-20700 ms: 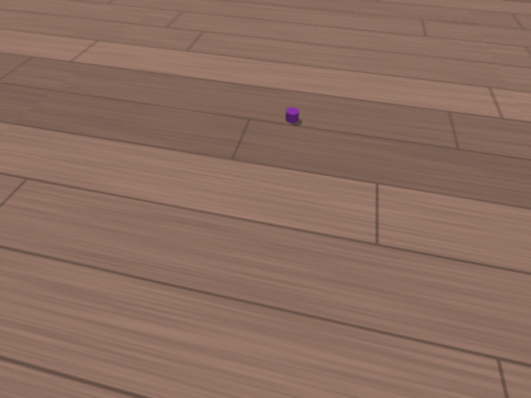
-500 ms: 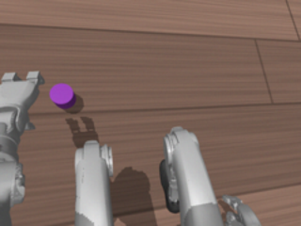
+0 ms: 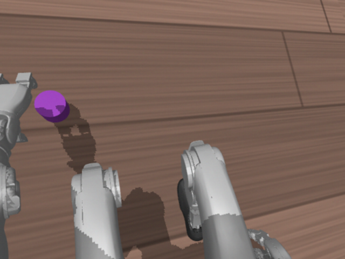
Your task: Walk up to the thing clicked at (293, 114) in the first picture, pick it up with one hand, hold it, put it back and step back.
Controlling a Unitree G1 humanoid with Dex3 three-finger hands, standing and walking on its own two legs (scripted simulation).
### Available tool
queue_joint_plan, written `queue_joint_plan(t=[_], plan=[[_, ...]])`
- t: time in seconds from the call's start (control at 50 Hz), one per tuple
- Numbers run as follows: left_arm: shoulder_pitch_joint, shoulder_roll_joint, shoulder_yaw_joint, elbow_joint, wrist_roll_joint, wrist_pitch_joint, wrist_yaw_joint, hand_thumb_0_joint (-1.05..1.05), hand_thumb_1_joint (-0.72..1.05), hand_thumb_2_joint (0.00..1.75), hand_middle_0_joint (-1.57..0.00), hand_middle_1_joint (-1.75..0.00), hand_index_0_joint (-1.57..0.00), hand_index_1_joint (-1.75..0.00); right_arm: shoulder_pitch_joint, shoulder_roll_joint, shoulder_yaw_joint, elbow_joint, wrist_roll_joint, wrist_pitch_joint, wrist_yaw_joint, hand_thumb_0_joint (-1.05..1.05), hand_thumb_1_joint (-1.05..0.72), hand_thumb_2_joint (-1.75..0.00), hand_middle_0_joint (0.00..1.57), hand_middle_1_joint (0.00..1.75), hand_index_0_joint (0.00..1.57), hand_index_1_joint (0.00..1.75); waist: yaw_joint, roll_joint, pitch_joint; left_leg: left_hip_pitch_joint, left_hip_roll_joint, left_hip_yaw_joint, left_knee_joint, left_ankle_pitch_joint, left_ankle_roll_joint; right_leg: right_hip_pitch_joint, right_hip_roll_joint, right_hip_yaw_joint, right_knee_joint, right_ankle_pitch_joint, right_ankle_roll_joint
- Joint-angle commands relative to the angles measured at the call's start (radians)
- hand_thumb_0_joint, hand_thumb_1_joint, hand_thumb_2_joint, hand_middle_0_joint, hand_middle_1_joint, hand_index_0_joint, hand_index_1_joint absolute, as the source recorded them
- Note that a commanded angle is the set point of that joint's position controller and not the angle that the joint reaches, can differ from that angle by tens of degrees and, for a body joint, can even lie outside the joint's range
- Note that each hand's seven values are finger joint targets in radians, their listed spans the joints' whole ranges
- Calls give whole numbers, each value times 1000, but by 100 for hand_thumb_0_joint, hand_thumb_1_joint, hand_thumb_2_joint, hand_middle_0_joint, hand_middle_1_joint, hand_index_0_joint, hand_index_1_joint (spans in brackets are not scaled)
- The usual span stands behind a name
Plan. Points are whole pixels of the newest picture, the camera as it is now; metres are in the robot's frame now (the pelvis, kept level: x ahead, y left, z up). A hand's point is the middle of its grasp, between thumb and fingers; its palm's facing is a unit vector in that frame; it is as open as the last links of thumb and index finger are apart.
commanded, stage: rise first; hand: left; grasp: from above
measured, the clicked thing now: (53, 106) +0.52 +0.25 -0.32
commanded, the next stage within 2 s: approach in 2.00 s
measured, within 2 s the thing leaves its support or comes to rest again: neither
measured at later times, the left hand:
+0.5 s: hand (22, 114) +0.47 +0.28 -0.20, palm faces -0.46 -0.07 -0.89, open 14.0 cm
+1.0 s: hand (20, 110) +0.48 +0.29 -0.20, palm faces -0.45 -0.08 -0.89, open 13.8 cm
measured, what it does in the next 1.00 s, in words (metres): stands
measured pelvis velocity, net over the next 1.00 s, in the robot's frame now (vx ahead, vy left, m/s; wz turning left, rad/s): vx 0.00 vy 0.00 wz -0.04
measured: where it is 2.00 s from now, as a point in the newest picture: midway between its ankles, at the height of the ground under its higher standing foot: (152, 235)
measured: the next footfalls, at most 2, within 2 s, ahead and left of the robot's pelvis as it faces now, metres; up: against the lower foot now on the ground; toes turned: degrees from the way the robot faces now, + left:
none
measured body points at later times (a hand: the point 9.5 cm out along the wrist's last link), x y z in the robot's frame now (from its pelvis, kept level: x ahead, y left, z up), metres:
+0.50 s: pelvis +0.01 +0.00 -0.01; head +0.26 +0.07 +0.36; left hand +0.49 +0.29 -0.15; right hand +0.05 -0.29 -0.10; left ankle +0.07 +0.11 -0.31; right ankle +0.12 -0.17 -0.31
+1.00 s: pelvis +0.00 +0.00 -0.02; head +0.25 +0.09 +0.34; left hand +0.50 +0.29 -0.15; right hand +0.03 -0.28 -0.10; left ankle +0.07 +0.11 -0.31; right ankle +0.12 -0.16 -0.31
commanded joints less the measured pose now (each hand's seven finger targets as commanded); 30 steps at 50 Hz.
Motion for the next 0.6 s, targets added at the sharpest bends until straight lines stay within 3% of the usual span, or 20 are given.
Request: queue_joint_plan(t=[0.0,0.02,0.04,0.14,0.28,0.3,0.34,0.36,0.4,0.46,0.48,0.52,0.58], plan=[[-328,243,53,-140,-16,-1,55,0,-51,99,-6,-104,-8,-102,217,-267,-84,-9,-13,-2,-4,0,-90,-90,20,30,20,30,-10,317,-667,576,19,69,-314,223,11,272,2,-165,-147,175,-75],[-328,240,41,-139,-18,-2,58,0,-52,100,-6,-103,-7,-102,210,-262,-80,-7,-13,-2,-5,0,-90,-90,20,30,20,30,-6,317,-665,564,17,79,-304,220,16,288,7,-165,-151,179,-77],[-322,238,43,-110,-19,0,59,0,-53,100,-7,-103,-8,-102,218,-264,-77,-5,-15,-4,-4,0,-90,-90,20,30,20,30,-24,286,-641,530,15,81,-294,209,21,291,8,-165,-153,174,-74],[-310,273,61,-115,-31,0,65,0,-53,100,-7,-103,-8,-102,223,-265,-70,-3,-18,-8,-4,0,-90,-90,20,30,20,30,-14,269,-643,488,12,100,-273,209,33,336,11,-162,-163,184,-71],[-301,286,66,-127,-27,-4,67,0,-53,101,-8,-101,-8,-100,235,-273,-62,-3,-21,-2,0,0,-90,-90,20,30,20,30,-25,323,-670,543,18,84,-275,260,20,308,12,-179,-136,212,-75],[-283,275,63,-125,-32,-1,68,0,-53,101,-8,-101,-8,-101,228,-273,-62,-4,-18,1,-1,0,-90,-90,20,30,20,30,-14,320,-665,547,17,86,-273,263,19,302,13,-175,-139,215,-76],[-295,284,67,-119,-28,1,68,0,-54,101,-7,-100,-8,-100,236,-276,-59,-4,-24,0,2,0,-90,-90,20,30,20,30,-28,307,-647,530,18,86,-267,248,22,304,12,-178,-142,208,-75],[-297,281,62,-133,-31,0,68,0,-54,101,-8,-100,-8,-100,224,-276,-60,-3,-20,3,0,0,-90,-90,20,30,20,30,-19,324,-654,531,18,89,-269,247,21,297,15,-177,-138,206,-76],[-305,267,49,-129,-31,0,66,0,-54,101,-7,-101,-8,-100,234,-276,-55,-3,-25,2,2,0,-90,-90,20,30,20,30,-39,328,-652,544,19,87,-256,263,22,306,13,-178,-140,224,-73],[-315,283,52,-132,-34,-2,66,0,-53,101,-8,-100,-8,-100,230,-279,-53,-4,-21,4,3,0,-90,-90,20,30,20,30,-35,327,-658,524,17,86,-254,265,23,314,18,-181,-134,228,-76],[-300,289,60,-115,-35,1,68,0,-60,109,-12,-95,-6,-101,232,-287,-56,-2,-20,2,3,0,-91,-90,20,30,20,30,-33,318,-639,533,21,82,-254,269,20,298,11,-180,-134,229,-74],[-310,281,57,-108,-32,3,69,0,-54,103,-11,-95,-9,-98,241,-289,-49,-4,-28,1,7,0,-90,-90,20,30,20,30,-49,323,-632,536,21,75,-259,278,17,296,11,-188,-131,233,-72],[-338,311,64,-118,-27,-1,73,0,-51,100,-12,-96,-10,-97,225,-295,-49,-11,-22,3,7,0,-90,-90,20,30,20,30,-39,369,-655,552,23,66,-267,277,11,274,12,-192,-113,227,-76]])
